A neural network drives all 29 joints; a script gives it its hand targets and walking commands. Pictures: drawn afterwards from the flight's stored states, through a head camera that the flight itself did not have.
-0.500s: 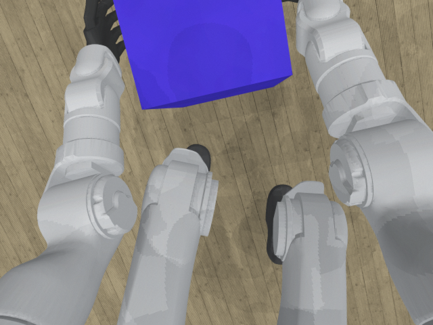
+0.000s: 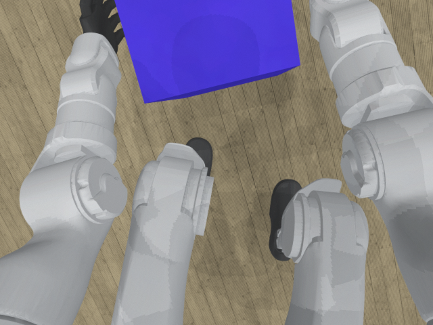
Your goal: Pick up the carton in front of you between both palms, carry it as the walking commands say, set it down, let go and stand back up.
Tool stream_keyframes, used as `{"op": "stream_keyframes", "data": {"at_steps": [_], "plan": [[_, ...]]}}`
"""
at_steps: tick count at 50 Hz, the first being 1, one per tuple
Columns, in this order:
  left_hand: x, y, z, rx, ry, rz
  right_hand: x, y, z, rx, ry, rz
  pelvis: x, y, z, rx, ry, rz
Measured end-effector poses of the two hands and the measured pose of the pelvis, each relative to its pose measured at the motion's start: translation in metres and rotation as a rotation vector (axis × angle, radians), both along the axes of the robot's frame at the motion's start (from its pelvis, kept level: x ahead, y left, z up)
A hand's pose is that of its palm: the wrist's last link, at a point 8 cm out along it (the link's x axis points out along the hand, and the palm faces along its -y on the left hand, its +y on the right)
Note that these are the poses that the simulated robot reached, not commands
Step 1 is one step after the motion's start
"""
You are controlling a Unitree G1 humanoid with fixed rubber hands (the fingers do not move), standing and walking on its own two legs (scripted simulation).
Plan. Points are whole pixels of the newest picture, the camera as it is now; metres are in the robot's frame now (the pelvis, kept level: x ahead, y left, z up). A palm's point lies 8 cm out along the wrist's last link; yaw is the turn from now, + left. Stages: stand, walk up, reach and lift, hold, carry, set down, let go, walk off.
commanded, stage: set down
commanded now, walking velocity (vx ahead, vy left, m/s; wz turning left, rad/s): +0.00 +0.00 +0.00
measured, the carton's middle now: (212, 25) +0.51 +0.14 -0.26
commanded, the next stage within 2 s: let go in 1.28 s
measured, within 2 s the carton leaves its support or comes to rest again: neither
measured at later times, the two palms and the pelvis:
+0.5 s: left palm (28, 17) +0.45 +0.34 -0.11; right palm out of the picture +0.59 +0.00 -0.11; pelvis -0.01 +0.02 +0.02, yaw +2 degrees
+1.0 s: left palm out of the picture +0.44 +0.35 +0.04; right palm out of the picture +0.60 -0.01 +0.04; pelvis +0.02 +0.01 +0.14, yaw +3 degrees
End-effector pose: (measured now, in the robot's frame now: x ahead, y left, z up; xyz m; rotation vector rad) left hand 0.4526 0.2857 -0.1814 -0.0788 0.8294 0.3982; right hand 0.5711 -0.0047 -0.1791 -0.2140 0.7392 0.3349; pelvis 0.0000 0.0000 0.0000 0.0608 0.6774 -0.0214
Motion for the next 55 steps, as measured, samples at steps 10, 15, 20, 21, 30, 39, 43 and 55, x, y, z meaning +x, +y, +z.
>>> {"op": "stream_keyframes", "data": {"at_steps": [10, 15, 20, 21, 30, 39, 43, 55], "plan": [[-0.013, 0.047, -0.010, 0.075, -0.013, 0.102, 0.007, -0.021, -0.017, -0.022, -0.040, -0.048, -0.002, 0.009, -0.004, -0.012, -0.015, 0.021], [-0.005, 0.055, 0.000, 0.070, -0.074, 0.112, 0.011, -0.011, -0.008, -0.007, -0.092, -0.037, -0.004, 0.015, -0.007, -0.019, -0.024, 0.033], [0.003, 0.055, 0.028, 0.054, -0.151, 0.118, 0.016, 0.000, 0.025, -0.018, -0.150, -0.034, -0.006, 0.018, 0.000, -0.032, -0.035, 0.058], [0.003, 0.055, 0.036, 0.051, -0.162, 0.120, 0.017, 0.001, 0.034, -0.022, -0.156, -0.036, -0.006, 0.018, 0.003, -0.035, -0.036, 0.062], [-0.008, 0.059, 0.107, 0.043, -0.164, 0.138, 0.027, 0.007, 0.114, -0.042, -0.108, -0.070, 0.000, 0.016, 0.048, -0.056, 0.019, 0.087], [-0.007, 0.058, 0.159, 0.062, -0.173, 0.128, 0.031, 0.001, 0.161, -0.032, -0.111, -0.078, 0.009, 0.016, 0.084, -0.062, 0.095, 0.091], [-0.006, 0.059, 0.181, 0.068, -0.173, 0.126, 0.030, -0.004, 0.177, -0.031, -0.120, -0.075, 0.013, 0.016, 0.102, -0.060, 0.116, 0.089], [-0.009, 0.066, 0.259, 0.067, -0.174, 0.126, 0.031, -0.006, 0.252, -0.024, -0.121, -0.061, 0.030, 0.014, 0.166, -0.053, 0.142, 0.095]]}}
